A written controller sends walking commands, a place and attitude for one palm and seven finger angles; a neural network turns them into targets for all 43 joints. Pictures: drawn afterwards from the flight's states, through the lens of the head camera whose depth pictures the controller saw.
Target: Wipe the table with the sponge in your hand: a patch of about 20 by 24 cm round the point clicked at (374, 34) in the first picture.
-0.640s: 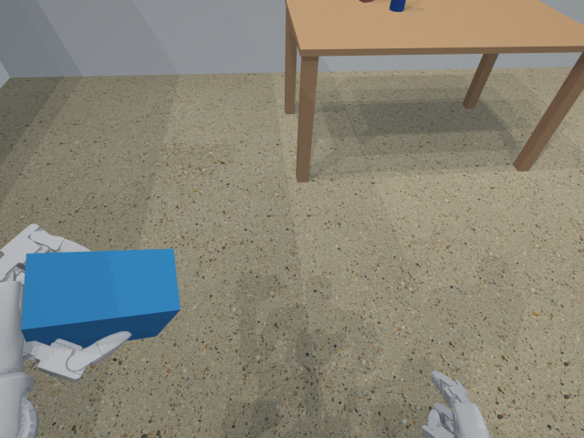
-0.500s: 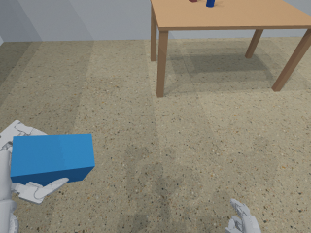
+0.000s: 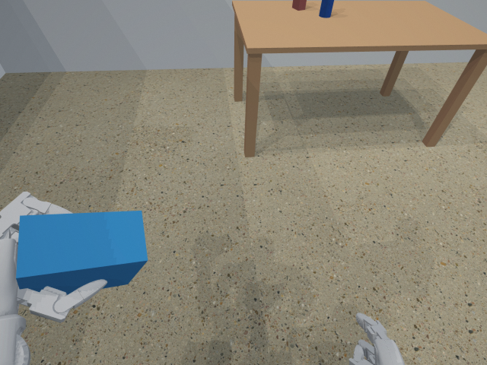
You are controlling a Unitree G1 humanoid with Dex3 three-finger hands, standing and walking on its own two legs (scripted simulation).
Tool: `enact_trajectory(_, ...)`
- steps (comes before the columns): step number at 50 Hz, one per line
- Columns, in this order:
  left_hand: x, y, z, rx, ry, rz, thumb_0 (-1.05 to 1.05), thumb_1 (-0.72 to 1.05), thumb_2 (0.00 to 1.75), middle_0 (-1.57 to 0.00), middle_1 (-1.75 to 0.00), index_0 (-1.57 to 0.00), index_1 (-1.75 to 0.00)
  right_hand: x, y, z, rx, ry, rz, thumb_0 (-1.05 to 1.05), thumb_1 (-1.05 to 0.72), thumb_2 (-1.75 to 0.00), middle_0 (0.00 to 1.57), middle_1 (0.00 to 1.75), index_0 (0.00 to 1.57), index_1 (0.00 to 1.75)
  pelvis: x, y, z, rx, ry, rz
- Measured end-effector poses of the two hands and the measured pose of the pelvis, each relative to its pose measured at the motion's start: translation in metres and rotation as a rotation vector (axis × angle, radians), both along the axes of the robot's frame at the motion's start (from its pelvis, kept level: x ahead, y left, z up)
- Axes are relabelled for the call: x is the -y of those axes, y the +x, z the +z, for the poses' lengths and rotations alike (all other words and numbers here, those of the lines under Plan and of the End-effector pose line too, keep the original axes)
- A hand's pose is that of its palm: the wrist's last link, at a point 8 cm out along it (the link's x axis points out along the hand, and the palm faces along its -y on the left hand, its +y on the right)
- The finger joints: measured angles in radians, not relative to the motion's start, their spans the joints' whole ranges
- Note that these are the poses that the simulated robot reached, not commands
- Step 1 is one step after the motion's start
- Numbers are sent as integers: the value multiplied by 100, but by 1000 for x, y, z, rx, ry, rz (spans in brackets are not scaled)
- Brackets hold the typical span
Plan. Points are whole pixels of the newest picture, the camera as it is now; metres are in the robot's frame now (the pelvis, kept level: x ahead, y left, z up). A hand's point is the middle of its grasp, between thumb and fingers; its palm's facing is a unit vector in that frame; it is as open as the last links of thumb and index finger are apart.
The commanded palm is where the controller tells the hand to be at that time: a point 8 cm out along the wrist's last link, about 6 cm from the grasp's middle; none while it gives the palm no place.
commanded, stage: walk to a spot facing it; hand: left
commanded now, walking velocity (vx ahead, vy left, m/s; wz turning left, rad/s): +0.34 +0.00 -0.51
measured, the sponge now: (101, 253) +0.22 +0.21 +0.13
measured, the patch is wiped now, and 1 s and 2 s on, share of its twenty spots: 0.00 0.00 0.00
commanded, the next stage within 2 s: none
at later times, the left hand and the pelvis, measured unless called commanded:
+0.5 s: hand (172, 177) +0.34 +0.14 +0.17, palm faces +0.18 -0.84 -0.51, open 10.7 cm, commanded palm +0.28 +0.19 +0.18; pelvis +0.08 -0.06 +0.01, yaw -10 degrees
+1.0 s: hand (241, 109) +0.51 +0.05 +0.18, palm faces +0.18 -0.85 -0.50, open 10.7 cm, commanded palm +0.47 +0.10 +0.18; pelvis +0.24 -0.12 -0.01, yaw -16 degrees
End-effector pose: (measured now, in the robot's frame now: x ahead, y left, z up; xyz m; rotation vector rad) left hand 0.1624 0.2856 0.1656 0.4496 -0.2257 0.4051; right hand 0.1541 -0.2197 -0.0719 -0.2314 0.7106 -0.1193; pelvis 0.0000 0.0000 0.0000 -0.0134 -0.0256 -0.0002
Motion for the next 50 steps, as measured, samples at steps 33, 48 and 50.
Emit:
enact_trajectory(33,96,205,13,56,102,-274,0,-53,98,-67,-135,-67,-135,104,65,-15,-88,-39,-285,1,-91,-90,20,30,20,30,49,140,-12,-30,53,-227)
enact_trajectory(48,175,308,36,69,146,-349,0,-53,98,-67,-135,-67,-135,103,152,-23,-42,140,-284,1,-90,-89,20,30,20,30,104,224,0,-21,1,-289)
enact_trajectory(50,189,322,31,62,175,-330,0,-53,98,-67,-135,-67,-135,122,160,-37,-63,147,-293,1,-90,-89,20,30,20,30,121,238,-10,-21,6,-281)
